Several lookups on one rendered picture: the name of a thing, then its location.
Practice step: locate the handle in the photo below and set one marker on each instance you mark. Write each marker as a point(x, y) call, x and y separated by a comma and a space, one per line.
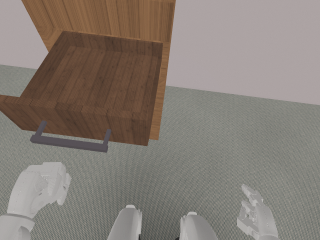
point(69, 143)

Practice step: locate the robot thigh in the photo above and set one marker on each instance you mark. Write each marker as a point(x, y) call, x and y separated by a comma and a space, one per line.
point(127, 225)
point(195, 227)

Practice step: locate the cabinet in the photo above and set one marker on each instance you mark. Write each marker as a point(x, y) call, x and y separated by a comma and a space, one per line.
point(145, 20)

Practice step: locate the left robot hand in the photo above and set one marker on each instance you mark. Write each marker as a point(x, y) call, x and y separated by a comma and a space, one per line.
point(50, 178)

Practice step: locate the right robot hand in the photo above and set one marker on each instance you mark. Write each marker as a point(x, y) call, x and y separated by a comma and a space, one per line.
point(260, 222)

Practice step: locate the right robot thigh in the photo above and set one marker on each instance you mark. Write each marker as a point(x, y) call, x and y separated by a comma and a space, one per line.
point(195, 227)

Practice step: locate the drawer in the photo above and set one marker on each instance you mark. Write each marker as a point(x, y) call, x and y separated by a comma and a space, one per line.
point(89, 83)

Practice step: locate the left robot thigh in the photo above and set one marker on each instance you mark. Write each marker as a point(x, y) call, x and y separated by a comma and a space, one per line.
point(127, 225)

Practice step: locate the robot left forearm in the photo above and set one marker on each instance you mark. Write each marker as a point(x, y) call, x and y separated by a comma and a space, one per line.
point(15, 227)

